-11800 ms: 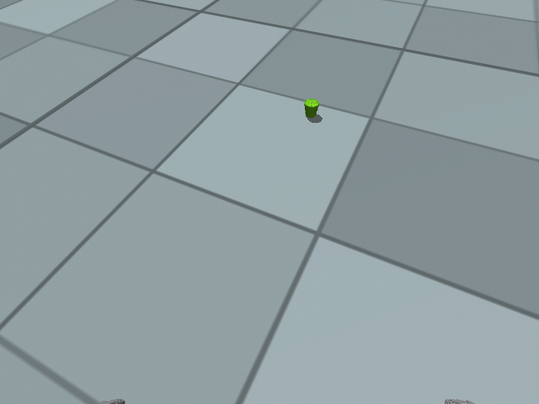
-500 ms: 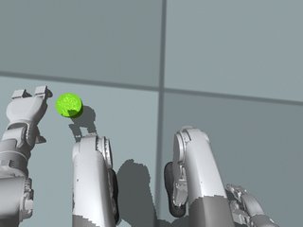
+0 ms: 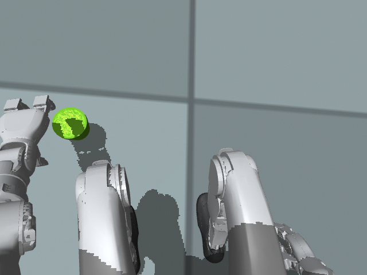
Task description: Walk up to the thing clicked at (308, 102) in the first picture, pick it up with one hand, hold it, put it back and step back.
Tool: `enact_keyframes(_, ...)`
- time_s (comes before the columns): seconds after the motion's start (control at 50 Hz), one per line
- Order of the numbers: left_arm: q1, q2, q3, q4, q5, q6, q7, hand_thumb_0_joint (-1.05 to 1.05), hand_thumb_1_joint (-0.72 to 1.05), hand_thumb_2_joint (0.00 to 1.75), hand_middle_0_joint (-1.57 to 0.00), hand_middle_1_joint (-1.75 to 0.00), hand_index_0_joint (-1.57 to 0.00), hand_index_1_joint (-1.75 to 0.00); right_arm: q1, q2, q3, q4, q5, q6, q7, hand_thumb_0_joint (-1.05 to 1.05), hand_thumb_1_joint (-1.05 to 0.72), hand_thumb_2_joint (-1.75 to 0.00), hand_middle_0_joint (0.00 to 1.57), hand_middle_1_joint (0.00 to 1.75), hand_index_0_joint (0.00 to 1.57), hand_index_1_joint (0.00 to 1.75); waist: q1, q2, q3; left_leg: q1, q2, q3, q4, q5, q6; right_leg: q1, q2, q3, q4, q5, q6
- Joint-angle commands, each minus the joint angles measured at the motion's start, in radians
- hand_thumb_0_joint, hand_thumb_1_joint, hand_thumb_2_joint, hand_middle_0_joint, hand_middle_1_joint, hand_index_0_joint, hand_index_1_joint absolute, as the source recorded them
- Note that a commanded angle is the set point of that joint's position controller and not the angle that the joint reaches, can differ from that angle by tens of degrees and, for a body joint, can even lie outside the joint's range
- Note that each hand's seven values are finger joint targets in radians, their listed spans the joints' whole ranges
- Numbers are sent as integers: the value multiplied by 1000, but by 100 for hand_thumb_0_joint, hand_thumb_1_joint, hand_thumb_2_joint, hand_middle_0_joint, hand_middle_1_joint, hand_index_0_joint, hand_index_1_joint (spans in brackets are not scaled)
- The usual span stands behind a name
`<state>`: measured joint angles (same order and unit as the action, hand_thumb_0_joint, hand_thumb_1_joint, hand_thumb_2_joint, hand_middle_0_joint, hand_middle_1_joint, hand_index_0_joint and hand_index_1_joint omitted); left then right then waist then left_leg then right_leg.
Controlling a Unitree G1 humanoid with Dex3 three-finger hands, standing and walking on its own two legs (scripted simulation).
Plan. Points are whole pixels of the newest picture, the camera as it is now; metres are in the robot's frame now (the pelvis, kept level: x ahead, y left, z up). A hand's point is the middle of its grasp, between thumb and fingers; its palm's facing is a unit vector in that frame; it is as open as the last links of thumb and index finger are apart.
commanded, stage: rise first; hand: left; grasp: from above
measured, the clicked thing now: (74, 126) +0.45 +0.28 -0.29
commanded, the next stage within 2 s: approach in 0.36 s
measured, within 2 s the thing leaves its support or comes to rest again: neither
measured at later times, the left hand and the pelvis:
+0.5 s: hand (42, 137) +0.40 +0.32 -0.18, palm faces -0.46 -0.08 -0.89, open 14.1 cm; pelvis +0.00 +0.00 -0.01, yaw +0 degrees
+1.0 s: hand (68, 113) +0.46 +0.26 -0.19, palm faces -0.45 -0.08 -0.89, open 13.6 cm; pelvis +0.00 +0.00 -0.01, yaw -2 degrees
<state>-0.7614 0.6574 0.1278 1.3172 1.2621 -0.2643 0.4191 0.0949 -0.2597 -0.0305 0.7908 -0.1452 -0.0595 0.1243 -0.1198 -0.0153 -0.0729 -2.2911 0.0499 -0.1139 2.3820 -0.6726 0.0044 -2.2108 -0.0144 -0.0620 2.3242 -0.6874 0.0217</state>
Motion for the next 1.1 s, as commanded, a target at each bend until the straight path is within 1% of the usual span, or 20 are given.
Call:
enact_keyframes(0.0, -241, 260, 36, -125, -17, -1, 42, 0, -54, 100, -6, -104, -7, -103, 170, -214, -74, -30, 6, -4, -11, 0, -90, -90, 20, 30, 20, 30, 6, 184, -657, 507, -43, 85, -244, 129, 26, 281, 42, -65, -257, 154, -58)
enact_keyframes(0.14, -260, 266, 33, -107, -7, -5, 49, 0, -54, 100, -6, -104, -7, -103, 184, -227, -72, -22, 1, -6, -4, 0, -90, -90, 20, 30, 20, 30, -15, 213, -642, 514, -37, 74, -237, 150, 23, 252, 40, -75, -228, 180, -57)
enact_keyframes(0.24, -254, 266, 38, -118, -3, -10, 59, 0, -54, 100, -6, -104, -7, -104, 178, -227, -65, -24, 0, -7, -3, 0, -90, -90, 20, 30, 20, 30, 3, 241, -664, 525, -40, 74, -243, 148, 18, 247, 42, -76, -216, 172, -59)
enact_keyframes(0.28, -260, 253, 33, -87, -4, -5, 62, 0, -54, 101, -6, -104, -7, -103, 181, -233, -65, -28, -3, -9, -1, 0, -90, -90, 20, 30, 20, 30, -21, 217, -632, 515, -36, 71, -231, 150, 21, 237, 41, -81, -218, 178, -54)
enact_keyframes(0.3, -274, 252, 21, -90, -2, -7, 62, 0, -54, 100, -6, -105, -7, -104, 179, -229, -61, -26, -1, -7, 1, 0, -90, -90, 20, 30, 20, 30, -19, 212, -634, 500, -40, 73, -233, 138, 22, 237, 44, -79, -221, 171, -58)
enact_keyframes(0.36, -270, 284, 46, -88, -2, -6, 68, 0, -54, 100, -6, -105, -7, -104, 186, -237, -59, -24, -5, -11, 2, 0, -90, -90, 20, 30, 20, 30, -15, 213, -636, 490, -40, 78, -224, 139, 24, 249, 40, -77, -221, 170, -55)
enact_keyframes(0.42, -275, 261, 31, -72, -1, -7, 71, 0, -54, 101, -7, -104, -7, -104, 181, -234, -54, -23, -10, -14, 3, 0, -90, -90, 20, 30, 20, 30, -25, 215, -633, 491, -40, 77, -215, 138, 23, 243, 42, -78, -217, 173, -54)
enact_keyframes(0.44, -280, 277, 38, -72, 2, -7, 73, 0, -60, 108, -10, -101, -6, -105, 180, -233, -53, -22, -6, -13, 3, 0, -91, -90, 20, 30, 20, 30, -20, 225, -633, 489, -41, 78, -217, 141, 23, 242, 43, -78, -212, 173, -55)
enact_keyframes(0.48, -325, 286, 30, -83, 2, -9, 74, 0, -51, 97, -5, -107, -8, -104, 182, -236, -51, -22, -11, -14, 4, 0, -90, -89, 20, 30, 20, 30, -30, 219, -648, 484, -39, 77, -208, 134, 24, 239, 44, -77, -216, 170, -56)
enact_keyframes(0.56, -421, 223, -26, -55, -1, -5, 82, 0, -50, 96, -5, -108, -8, -105, 201, -239, -41, -8, -16, -24, 1, 0, -90, -89, 20, 30, 20, 30, -88, 218, -610, 476, -38, 69, -195, 116, 24, 207, 45, -83, -220, 158, -52)
enact_keyframes(0.58, -471, 237, -28, -84, 0, -6, 87, 0, -50, 95, -5, -108, -8, -105, 208, -244, -39, -6, -18, -27, 0, 0, -90, -89, 20, 30, 20, 30, -92, 251, -642, 492, -36, 67, -196, 120, 21, 209, 45, -86, -217, 162, -52)
enact_keyframes(0.62, -500, 205, -51, -66, 1, 4, 94, 0, -49, 95, -5, -109, -8, -105, 219, -244, -35, -1, -20, -29, -1, 0, -90, -89, 20, 30, 20, 30, -104, 275, -657, 516, -34, 62, -198, 132, 17, 202, 46, -93, -211, 173, -53)
enact_keyframes(0.66, -532, 200, -65, -10, 8, 21, 100, 0, -49, 95, -5, -110, -9, -106, 231, -249, -23, 0, -23, -31, -1, 0, -90, -89, 20, 30, 20, 30, -128, 259, -637, 495, -35, 57, -198, 125, 17, 196, 48, -99, -211, 172, -55)
enact_keyframes(0.74, -506, 241, -43, 94, 16, 72, 114, 0, -47, 94, -5, -111, -10, -107, 229, -254, -4, -11, -26, -28, -3, 0, -90, -89, 20, 30, 20, 30, -107, 274, -630, 487, -36, 68, -203, 138, 17, 211, 49, -98, -206, 191, -59)
enact_keyframes(0.76, -485, 259, -21, 106, 19, 86, 117, 0, -47, 94, -5, -112, -10, -107, 231, -253, 0, -14, -28, -25, -2, 0, -90, -89, 20, 30, 20, 30, -96, 278, -637, 485, -38, 72, -209, 149, 17, 231, 50, -98, -208, 200, -59)
enact_keyframes(0.82, -461, 278, 1, 154, 11, 123, 109, 0, -45, 93, -5, -113, -11, -107, 221, -254, 16, -30, -29, -20, 0, 0, -90, -89, 20, 30, 20, 30, -96, 251, -632, 451, -37, 79, -194, 163, 26, 257, 50, -95, -202, 225, -54)
enact_keyframes(0.96, -317, 343, 56, 94, -38, 129, 55, 0, -45, 94, -6, -116, -12, -110, 205, -243, 19, -58, -16, -8, 10, 0, -90, -89, 20, 30, 20, 30, -53, 197, -651, 375, -38, 94, -177, 192, 42, 383, 56, -75, -205, 264, -41)
enact_keyframes(1.0, -345, 359, 69, -25, -48, 108, 35, 0, -46, 93, -5, -114, -11, -108, 216, -241, 8, -57, -16, -5, 13, 0, -90, -89, 20, 30, 20, 30, -45, 220, -681, 383, -39, 98, -178, 189, 41, 409, 52, -67, -214, 262, -40)
enact_keyframes(1.04, -332, 328, 51, -87, -58, 84, 17, 0, -47, 92, -5, -114, -11, -108, 219, -236, -10, -53, -11, -1, 13, 0, -90, -89, 20, 30, 20, 30, -41, 239, -711, 413, -36, 94, -187, 176, 36, 406, 54, -63, -228, 245, -43)
enact_keyframes(1.08, -342, 276, 19, -142, -65, 58, 2, 0, -48, 94, -5, -113, -11, -108, 244, -242, -26, -44, -3, -1, 12, 0, -90, -89, 20, 30, 20, 30, -66, 228, -693, 429, -35, 83, -195, 157, 31, 375, 50, -73, -234, 223, -46)
